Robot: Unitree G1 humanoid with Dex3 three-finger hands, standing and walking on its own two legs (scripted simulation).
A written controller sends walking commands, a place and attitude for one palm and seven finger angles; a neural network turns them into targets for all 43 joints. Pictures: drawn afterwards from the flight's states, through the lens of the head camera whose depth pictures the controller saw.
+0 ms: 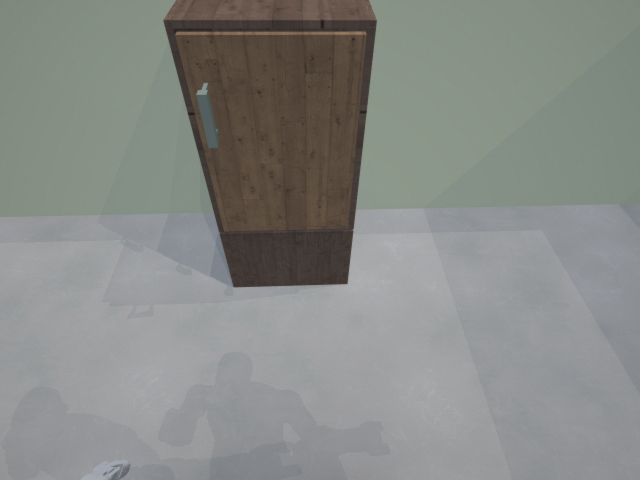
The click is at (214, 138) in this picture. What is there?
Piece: cupboard door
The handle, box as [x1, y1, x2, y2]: [196, 83, 218, 147]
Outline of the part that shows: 204,83 202,89 197,91 197,100 208,146 217,147 218,132 214,125 207,92 208,84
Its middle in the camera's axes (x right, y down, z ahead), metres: -0.26 -0.29 +0.91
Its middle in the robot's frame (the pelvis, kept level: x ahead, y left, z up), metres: +0.86 +0.30 +0.00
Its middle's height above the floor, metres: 0.77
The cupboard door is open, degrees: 0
